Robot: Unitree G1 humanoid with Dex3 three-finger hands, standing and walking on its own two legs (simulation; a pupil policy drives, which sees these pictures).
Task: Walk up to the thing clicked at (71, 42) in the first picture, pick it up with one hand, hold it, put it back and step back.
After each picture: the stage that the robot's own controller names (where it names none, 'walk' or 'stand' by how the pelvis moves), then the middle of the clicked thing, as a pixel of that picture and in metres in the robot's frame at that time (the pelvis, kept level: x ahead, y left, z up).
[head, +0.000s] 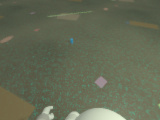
stand; (71, 41) +1.71 +0.53 -0.72
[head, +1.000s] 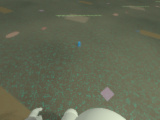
walk; (79, 44) +1.63 +0.25 -0.70
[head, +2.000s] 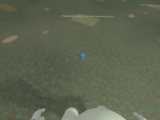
walk; (82, 56) +1.12 +0.15 -0.71
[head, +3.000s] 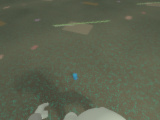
walk; (75, 76) +0.69 +0.24 -0.70
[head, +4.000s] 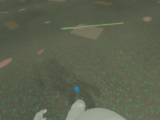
walk; (77, 90) +0.45 +0.26 -0.71
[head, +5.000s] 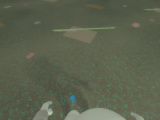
stand; (72, 98) +0.34 +0.22 -0.71
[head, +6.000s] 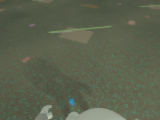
stand; (72, 102) +0.30 +0.23 -0.71
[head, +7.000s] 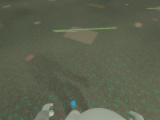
stand; (73, 104) +0.27 +0.20 -0.72
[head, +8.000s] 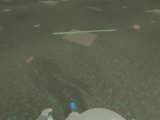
stand; (72, 106) +0.27 +0.21 -0.72
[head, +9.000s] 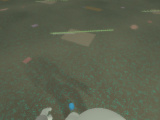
stand; (71, 106) +0.26 +0.21 -0.72
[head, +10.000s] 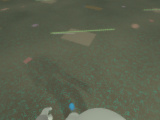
stand; (72, 106) +0.25 +0.22 -0.73
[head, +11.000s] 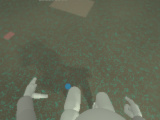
go down; (68, 86) +0.29 +0.22 -0.56
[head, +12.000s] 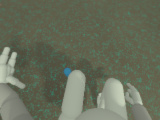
go down; (68, 72) +0.33 +0.24 -0.32
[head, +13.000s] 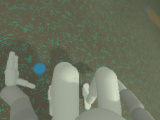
close in; (39, 69) +0.29 +0.28 -0.21
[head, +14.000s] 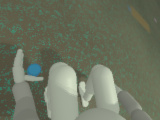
close; (33, 71) +0.30 +0.28 -0.20
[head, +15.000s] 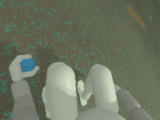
lift; (28, 67) +0.31 +0.29 -0.20
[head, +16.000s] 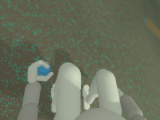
lift; (43, 72) +0.26 +0.28 -0.16
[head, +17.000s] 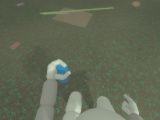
lift; (63, 73) +0.31 +0.19 +0.03
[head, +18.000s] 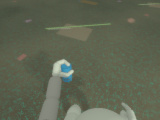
hold; (66, 72) +0.33 +0.18 +0.03
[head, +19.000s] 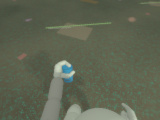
hold; (67, 73) +0.32 +0.18 +0.02
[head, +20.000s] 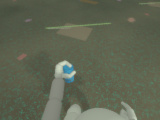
hold; (68, 73) +0.33 +0.17 +0.02
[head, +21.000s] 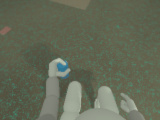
crouch; (63, 69) +0.34 +0.21 -0.05
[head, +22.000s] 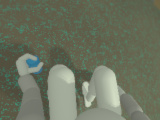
lower; (35, 65) +0.33 +0.30 -0.20
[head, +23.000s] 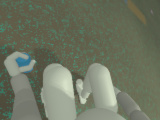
lower; (25, 63) +0.35 +0.30 -0.21
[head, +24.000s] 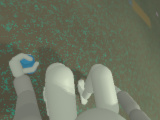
lower; (29, 64) +0.33 +0.30 -0.21
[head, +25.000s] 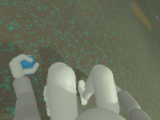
lower; (29, 65) +0.32 +0.30 -0.21
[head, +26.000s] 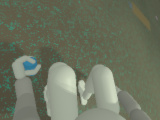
loosen; (31, 66) +0.31 +0.29 -0.21
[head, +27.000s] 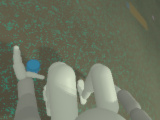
withdraw; (33, 68) +0.31 +0.27 -0.21
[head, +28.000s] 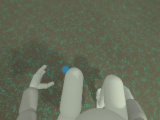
walk; (66, 70) +0.33 +0.24 -0.31
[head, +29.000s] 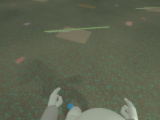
stand; (70, 107) +0.25 +0.20 -0.66
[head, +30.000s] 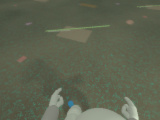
stand; (71, 104) +0.28 +0.21 -0.66
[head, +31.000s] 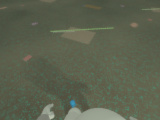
stand; (72, 103) +0.28 +0.20 -0.70
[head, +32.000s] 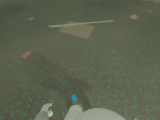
walk; (74, 97) +0.31 +0.20 -0.71
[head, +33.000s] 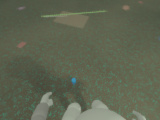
walk; (73, 81) +0.49 +0.20 -0.70
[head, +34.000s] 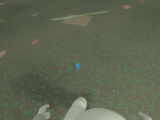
walk; (77, 66) +0.81 +0.30 -0.70
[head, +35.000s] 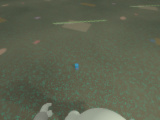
stand; (76, 66) +0.92 +0.26 -0.71
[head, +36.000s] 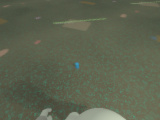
stand; (77, 65) +0.94 +0.26 -0.72
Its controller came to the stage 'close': yes
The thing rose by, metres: 0.72
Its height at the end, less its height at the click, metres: +0.00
